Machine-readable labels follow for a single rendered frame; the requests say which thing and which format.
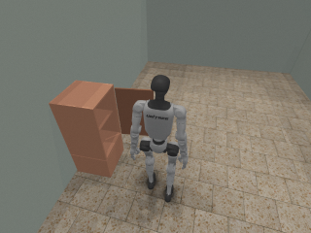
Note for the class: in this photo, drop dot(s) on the cupboard door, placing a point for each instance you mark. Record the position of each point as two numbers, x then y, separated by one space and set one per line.
126 98

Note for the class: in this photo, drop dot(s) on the robot left thigh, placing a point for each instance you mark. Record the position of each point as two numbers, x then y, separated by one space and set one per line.
146 149

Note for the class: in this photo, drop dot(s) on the left robot shin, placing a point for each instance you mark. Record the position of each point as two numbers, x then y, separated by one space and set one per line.
149 170

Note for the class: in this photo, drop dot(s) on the right robot hand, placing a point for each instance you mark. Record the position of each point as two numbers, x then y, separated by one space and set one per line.
183 160

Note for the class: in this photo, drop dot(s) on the left robot hand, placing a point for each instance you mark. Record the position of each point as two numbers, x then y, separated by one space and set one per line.
133 152

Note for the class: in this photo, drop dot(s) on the left robot forearm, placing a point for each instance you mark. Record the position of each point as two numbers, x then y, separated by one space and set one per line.
134 138

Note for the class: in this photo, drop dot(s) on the right robot forearm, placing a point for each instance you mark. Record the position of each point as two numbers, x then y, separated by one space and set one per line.
183 146

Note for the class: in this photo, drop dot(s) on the robot right upper arm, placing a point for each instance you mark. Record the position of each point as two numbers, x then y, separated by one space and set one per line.
180 113

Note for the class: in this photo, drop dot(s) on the robot left upper arm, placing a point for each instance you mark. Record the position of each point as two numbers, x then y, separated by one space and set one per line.
137 110

